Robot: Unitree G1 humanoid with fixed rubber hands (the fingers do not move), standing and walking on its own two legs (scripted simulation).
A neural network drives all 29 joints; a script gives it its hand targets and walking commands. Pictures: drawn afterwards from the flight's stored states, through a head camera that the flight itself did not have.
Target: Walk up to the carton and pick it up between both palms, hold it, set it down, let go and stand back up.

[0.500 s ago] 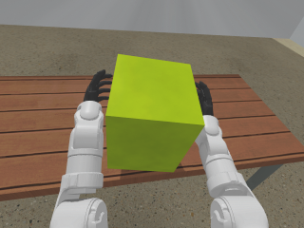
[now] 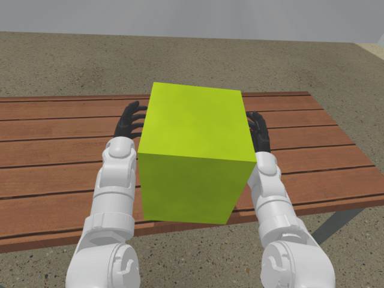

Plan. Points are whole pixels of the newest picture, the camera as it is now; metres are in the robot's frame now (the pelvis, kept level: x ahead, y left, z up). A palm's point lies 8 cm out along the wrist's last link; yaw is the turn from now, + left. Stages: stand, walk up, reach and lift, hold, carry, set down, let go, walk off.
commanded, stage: set down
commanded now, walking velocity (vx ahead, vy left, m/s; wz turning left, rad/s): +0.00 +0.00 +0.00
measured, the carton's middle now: (191, 156) +0.40 -0.01 +0.06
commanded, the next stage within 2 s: none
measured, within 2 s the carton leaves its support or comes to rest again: rests again in 1.94 s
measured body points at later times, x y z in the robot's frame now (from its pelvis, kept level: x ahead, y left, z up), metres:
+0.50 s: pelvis +0.00 +0.00 +0.00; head +0.01 +0.02 +0.45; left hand +0.42 +0.13 +0.10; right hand +0.40 -0.16 +0.10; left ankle +0.02 +0.10 -0.75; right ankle -0.03 -0.08 -0.75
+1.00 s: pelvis +0.00 +0.01 +0.00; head +0.02 +0.02 +0.45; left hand +0.41 +0.13 +0.08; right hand +0.39 -0.16 +0.08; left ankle +0.02 +0.10 -0.75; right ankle -0.03 -0.08 -0.75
